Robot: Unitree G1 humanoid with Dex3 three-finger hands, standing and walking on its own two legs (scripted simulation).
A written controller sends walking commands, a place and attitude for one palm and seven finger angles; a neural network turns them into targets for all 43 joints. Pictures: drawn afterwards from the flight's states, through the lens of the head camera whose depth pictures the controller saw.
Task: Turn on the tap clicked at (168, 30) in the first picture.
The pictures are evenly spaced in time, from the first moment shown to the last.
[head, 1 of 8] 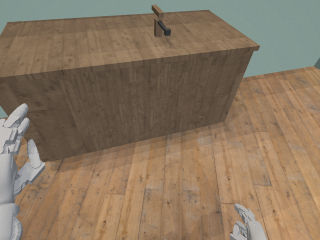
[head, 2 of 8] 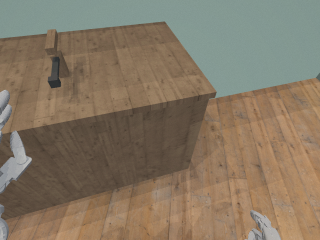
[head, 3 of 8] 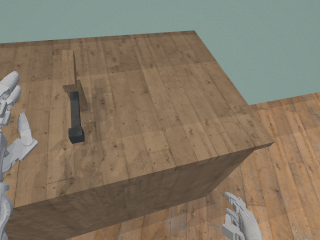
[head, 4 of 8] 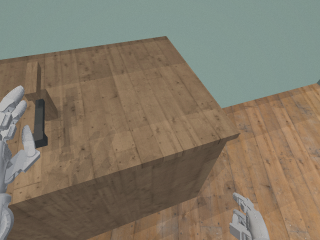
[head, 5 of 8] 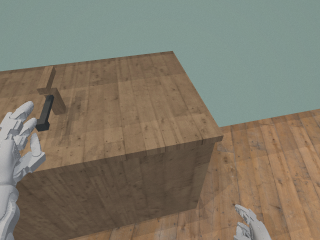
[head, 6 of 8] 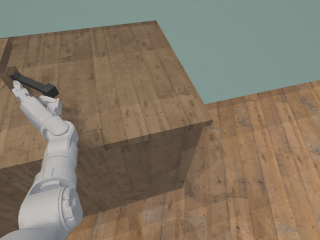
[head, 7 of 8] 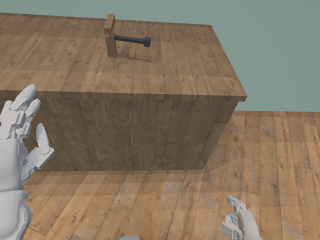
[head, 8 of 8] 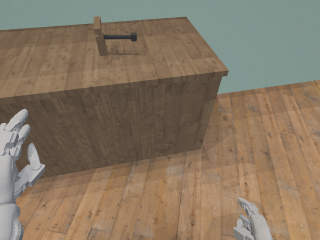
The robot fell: no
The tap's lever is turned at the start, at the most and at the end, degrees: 0 79 79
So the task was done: yes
